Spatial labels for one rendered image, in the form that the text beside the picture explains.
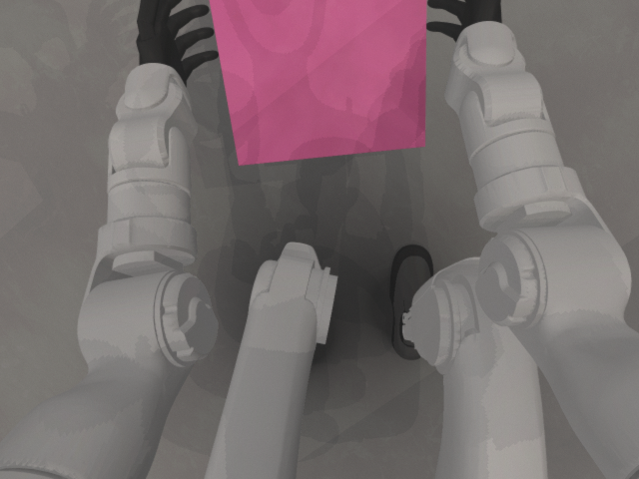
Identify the right robot upper arm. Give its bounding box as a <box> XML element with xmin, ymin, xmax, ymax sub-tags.
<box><xmin>475</xmin><ymin>225</ymin><xmax>639</xmax><ymax>479</ymax></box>

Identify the carton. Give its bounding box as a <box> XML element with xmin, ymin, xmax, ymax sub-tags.
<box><xmin>210</xmin><ymin>0</ymin><xmax>426</xmax><ymax>166</ymax></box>

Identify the robot left shin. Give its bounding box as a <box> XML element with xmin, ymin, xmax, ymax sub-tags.
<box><xmin>249</xmin><ymin>242</ymin><xmax>321</xmax><ymax>311</ymax></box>

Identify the robot left forearm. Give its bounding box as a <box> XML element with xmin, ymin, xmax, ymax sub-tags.
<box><xmin>77</xmin><ymin>63</ymin><xmax>198</xmax><ymax>356</ymax></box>

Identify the robot right forearm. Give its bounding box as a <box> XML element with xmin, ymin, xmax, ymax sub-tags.
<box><xmin>444</xmin><ymin>21</ymin><xmax>631</xmax><ymax>296</ymax></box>

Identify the robot left hand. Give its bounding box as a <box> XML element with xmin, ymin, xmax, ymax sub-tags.
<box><xmin>136</xmin><ymin>0</ymin><xmax>219</xmax><ymax>88</ymax></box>

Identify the left robot upper arm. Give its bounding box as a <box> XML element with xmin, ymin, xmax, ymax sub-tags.
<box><xmin>0</xmin><ymin>270</ymin><xmax>218</xmax><ymax>479</ymax></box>

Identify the robot shin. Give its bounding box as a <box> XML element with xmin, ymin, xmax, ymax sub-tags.
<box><xmin>249</xmin><ymin>242</ymin><xmax>321</xmax><ymax>311</ymax></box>
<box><xmin>402</xmin><ymin>257</ymin><xmax>480</xmax><ymax>360</ymax></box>

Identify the robot right hand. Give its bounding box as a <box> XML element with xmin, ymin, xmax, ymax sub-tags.
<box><xmin>426</xmin><ymin>0</ymin><xmax>502</xmax><ymax>42</ymax></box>

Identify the robot right shin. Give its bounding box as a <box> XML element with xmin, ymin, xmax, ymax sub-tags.
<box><xmin>402</xmin><ymin>257</ymin><xmax>480</xmax><ymax>360</ymax></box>

